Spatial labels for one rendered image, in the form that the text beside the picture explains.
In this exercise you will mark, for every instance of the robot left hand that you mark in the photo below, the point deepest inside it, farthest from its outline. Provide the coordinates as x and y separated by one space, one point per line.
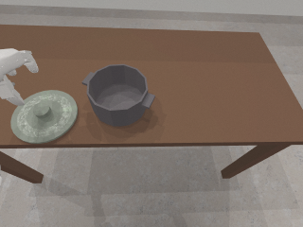
11 59

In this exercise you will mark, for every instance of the pot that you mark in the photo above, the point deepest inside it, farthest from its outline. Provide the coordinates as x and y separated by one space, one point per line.
118 94

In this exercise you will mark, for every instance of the knob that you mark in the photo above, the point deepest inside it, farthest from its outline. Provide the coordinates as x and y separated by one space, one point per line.
42 110

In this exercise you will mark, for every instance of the lid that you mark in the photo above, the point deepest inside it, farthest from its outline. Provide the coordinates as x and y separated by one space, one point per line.
31 129

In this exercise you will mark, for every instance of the table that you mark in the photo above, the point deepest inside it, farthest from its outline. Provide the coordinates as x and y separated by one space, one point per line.
212 88

